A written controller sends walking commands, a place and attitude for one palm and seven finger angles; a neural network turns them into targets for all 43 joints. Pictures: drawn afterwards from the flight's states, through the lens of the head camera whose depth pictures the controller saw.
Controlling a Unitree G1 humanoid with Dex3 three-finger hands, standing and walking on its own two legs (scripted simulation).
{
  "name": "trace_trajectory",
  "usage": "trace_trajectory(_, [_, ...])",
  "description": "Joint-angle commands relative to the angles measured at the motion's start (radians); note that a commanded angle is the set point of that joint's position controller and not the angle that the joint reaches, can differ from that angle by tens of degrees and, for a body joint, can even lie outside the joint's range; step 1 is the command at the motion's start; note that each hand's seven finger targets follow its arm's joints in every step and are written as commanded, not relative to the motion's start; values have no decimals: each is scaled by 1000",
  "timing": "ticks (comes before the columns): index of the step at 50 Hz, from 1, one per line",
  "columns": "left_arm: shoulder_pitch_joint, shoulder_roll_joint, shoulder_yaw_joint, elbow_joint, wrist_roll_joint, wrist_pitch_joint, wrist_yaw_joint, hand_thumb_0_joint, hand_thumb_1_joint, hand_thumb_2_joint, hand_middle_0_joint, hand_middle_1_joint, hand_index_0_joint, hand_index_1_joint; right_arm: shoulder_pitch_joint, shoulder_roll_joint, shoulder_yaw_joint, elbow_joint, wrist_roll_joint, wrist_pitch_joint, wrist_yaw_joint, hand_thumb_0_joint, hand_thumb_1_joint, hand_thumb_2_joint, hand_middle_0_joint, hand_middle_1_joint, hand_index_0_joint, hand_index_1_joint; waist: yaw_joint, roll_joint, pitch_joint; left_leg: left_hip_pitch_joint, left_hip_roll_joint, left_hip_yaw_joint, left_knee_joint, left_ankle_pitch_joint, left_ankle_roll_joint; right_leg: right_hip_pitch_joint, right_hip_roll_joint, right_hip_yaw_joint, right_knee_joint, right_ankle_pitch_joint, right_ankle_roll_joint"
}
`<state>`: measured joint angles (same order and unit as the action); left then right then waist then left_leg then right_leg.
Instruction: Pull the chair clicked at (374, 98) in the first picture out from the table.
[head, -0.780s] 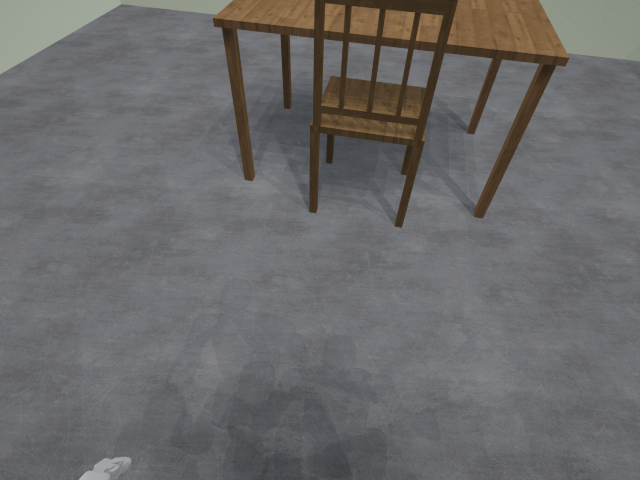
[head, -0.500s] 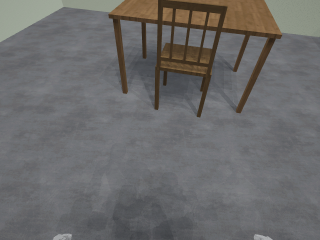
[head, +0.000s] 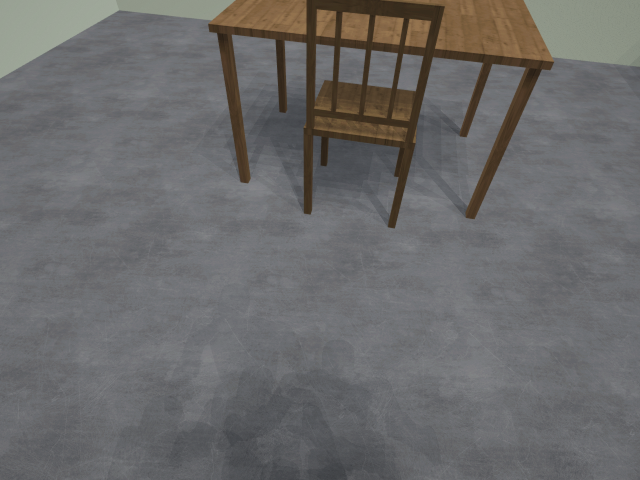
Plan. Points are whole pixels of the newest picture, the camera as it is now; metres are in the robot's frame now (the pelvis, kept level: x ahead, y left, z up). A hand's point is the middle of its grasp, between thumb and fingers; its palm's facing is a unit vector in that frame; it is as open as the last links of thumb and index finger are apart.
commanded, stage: stand and wait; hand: left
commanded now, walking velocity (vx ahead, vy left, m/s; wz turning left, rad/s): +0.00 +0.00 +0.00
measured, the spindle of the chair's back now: (366, 68) +1.34 -0.08 -0.07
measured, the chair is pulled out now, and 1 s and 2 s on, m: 0.00 0.00 0.00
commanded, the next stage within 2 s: look at it before walking up in 0.16 s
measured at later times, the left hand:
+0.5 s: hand out of the picture +0.07 +0.24 -0.16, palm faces -0.03 -0.95 -0.31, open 7.4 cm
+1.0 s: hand out of the picture +0.07 +0.23 -0.17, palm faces -0.03 -0.96 -0.29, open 7.4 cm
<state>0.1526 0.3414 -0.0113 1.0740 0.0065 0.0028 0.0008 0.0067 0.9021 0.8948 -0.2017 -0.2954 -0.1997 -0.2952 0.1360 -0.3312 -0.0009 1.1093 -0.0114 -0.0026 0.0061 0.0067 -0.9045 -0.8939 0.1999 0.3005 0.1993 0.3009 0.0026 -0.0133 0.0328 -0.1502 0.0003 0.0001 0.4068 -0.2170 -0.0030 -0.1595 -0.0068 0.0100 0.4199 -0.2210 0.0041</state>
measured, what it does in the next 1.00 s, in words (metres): stands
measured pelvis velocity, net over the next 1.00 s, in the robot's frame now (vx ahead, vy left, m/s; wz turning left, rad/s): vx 0.02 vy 0.00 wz -0.04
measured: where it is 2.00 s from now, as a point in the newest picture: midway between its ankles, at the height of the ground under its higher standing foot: (350, 446)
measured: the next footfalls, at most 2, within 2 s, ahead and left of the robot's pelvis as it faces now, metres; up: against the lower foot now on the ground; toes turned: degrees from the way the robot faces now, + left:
left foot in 1.72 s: +0.44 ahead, +0.01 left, +0.00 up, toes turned -12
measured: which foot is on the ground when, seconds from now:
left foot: down 0.00-1.00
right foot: down 0.00-1.00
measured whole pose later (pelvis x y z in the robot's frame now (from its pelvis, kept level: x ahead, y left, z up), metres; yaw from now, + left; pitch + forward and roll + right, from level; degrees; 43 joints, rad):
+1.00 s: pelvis +0.02 +0.00 +0.00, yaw -2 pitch -2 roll +0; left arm 0.20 0.31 0.00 1.07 0.01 0.02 0.00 0.00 0.90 0.90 -0.20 -0.30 -0.20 -0.29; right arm 0.14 -0.29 0.00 1.10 -0.02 0.00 0.00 0.00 -0.91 -0.89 0.20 0.30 0.20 0.30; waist 0.02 -0.02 0.01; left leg -0.14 0.02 0.03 0.43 -0.26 -0.01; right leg -0.16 0.01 0.04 0.45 -0.25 0.00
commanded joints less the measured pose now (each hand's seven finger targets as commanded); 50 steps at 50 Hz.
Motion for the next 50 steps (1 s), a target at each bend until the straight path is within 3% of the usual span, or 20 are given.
trace_trajectory(1, [-47,202,41,-63,3,-25,11,0,900,900,-200,-300,-200,-300,-60,-204,-36,-70,2,-26,-15,0,-900,-900,200,300,200,300,-2,0,-38,-11,107,-97,-78,66,33,-20,-112,117,-99,41,-39])
trace_trajectory(12, [-43,194,39,-58,4,-25,11,0,900,900,-200,-300,-200,-300,-55,-199,-35,-60,3,-29,-14,0,-900,-900,200,300,200,300,0,20,-52,-5,114,-103,-89,72,34,-13,-110,109,-97,43,-33])
trace_trajectory(17, [-46,194,40,-57,5,-27,11,0,900,900,-200,-300,-200,-300,-54,-199,-36,-58,4,-31,-16,0,-900,-900,200,300,200,300,-3,15,-65,6,118,-98,-85,123,32,4,-110,103,-85,115,-34])
trace_trajectory(26, [-39,192,39,-52,5,-26,11,0,900,900,-200,-300,-200,-300,-63,-200,-35,-59,5,-29,-16,0,-900,-900,200,300,200,300,0,17,-49,13,117,-99,-90,116,31,-5,-109,105,-95,107,-32])
trace_trajectory(43, [-33,193,39,-48,4,-30,13,0,900,900,-200,-300,-200,-300,-66,-198,-34,-57,5,-31,-19,0,-900,-900,200,300,200,300,0,12,-82,53,122,-91,-88,207,28,36,-115,97,-89,218,-32])
trace_trajectory(45, [27,86,19,-23,4,-9,14,0,900,900,-200,-300,-200,-300,-9,-91,-11,-35,-2,-17,-17,0,-900,-900,200,300,200,300,-1,13,-80,64,119,-53,-63,84,11,9,-101,103,-77,95,-23])
trace_trajectory(46, [46,80,21,-27,8,0,10,0,900,900,-200,-300,-200,-300,15,-83,-13,-34,-4,-11,-16,0,-900,-900,200,300,200,300,0,12,-64,54,119,-45,-52,-25,14,-22,-88,116,-72,-19,-29])
trace_trajectory(48, [49,88,33,-47,14,14,-4,0,900,900,-200,-300,-200,-300,28,-101,-25,-49,-10,-3,-15,0,-900,-900,200,300,200,300,-1,26,34,-17,126,-56,-75,-259,25,-114,-59,134,-67,-231,-41])
trace_trajectory(50, [63,85,46,-77,18,18,-16,0,900,900,-200,-300,-200,-300,45,-126,-41,-70,-12,-1,-15,0,-900,-900,200,300,200,300,-4,51,99,-50,156,-91,-100,-406,47,-202,-20,129,-9,-313,-48])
